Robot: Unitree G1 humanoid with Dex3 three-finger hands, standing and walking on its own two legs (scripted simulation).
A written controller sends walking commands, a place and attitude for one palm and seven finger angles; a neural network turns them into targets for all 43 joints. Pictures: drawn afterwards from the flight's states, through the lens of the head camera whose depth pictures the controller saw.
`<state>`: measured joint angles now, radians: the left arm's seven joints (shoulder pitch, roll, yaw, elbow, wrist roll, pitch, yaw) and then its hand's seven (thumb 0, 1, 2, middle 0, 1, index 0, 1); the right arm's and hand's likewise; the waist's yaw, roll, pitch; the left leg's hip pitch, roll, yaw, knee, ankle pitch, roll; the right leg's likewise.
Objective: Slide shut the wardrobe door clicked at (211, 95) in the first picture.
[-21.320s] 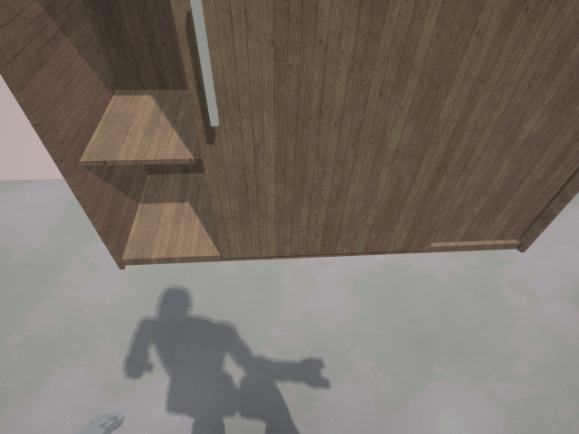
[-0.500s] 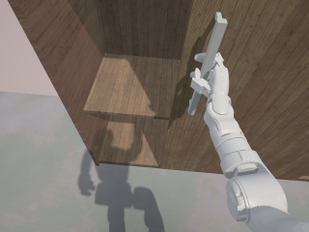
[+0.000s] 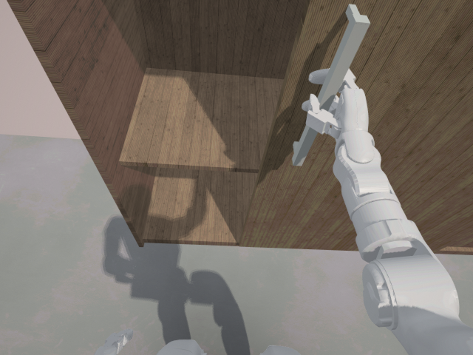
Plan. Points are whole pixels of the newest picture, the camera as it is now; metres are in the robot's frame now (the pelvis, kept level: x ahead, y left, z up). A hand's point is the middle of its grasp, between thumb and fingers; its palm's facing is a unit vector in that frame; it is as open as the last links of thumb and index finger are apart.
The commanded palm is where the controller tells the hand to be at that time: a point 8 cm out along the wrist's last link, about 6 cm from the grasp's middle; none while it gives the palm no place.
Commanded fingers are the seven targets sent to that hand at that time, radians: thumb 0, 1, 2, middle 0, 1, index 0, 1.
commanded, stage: step sideways, sliding the door along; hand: right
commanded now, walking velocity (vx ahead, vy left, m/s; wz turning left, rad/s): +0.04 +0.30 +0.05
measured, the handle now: (319, 101) +0.52 -0.10 +0.12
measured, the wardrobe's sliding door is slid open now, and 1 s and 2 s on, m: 0.40 0.30 0.10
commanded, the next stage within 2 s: none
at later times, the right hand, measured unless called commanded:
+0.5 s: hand (298, 111) +0.48 -0.06 +0.13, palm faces +0.22 +0.97 -0.14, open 6.3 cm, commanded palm +0.45 -0.03 +0.14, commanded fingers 0.00 -0.90 -0.90 0.45 1.40 0.45 1.40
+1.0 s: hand (244, 107) +0.47 +0.04 +0.14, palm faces +0.15 +0.99 -0.02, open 5.8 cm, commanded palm +0.44 +0.08 +0.14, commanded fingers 0.00 -0.90 -0.90 0.45 1.40 0.45 1.40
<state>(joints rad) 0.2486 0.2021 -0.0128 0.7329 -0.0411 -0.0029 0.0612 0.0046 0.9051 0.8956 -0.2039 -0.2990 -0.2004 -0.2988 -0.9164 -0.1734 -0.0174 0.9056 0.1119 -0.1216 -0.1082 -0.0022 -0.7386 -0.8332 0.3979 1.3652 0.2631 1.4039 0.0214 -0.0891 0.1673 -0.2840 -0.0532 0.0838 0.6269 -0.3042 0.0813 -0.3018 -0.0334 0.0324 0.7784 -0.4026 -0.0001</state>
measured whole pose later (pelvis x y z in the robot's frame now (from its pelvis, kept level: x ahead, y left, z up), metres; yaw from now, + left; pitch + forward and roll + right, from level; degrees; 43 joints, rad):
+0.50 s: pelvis +0.07 +0.12 -0.01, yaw -8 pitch -6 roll +2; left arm 0.05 0.19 0.01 0.63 -0.05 -0.04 0.01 0.01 0.91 0.90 -0.20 -0.30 -0.20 -0.30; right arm -0.69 -0.18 -0.01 0.41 0.08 -0.08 -0.12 -0.01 -0.76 -0.87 0.45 1.40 0.16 1.40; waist -0.07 -0.11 0.33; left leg -0.30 0.04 0.07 0.66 -0.25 -0.02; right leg -0.25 -0.19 0.09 0.87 -0.43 0.07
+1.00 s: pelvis +0.12 +0.16 +0.01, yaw -7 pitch +0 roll -1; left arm 0.06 0.22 0.06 0.59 -0.03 -0.14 -0.02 0.01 0.91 0.90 -0.20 -0.30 -0.20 -0.30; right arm -0.31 -0.03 0.16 -0.05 0.05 -0.08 -0.17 0.02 -0.79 -0.85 0.36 1.40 0.25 1.40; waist -0.12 -0.05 0.26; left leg -0.41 0.01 -0.01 0.90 -0.36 0.01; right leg -0.20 -0.08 -0.09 0.53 -0.30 0.04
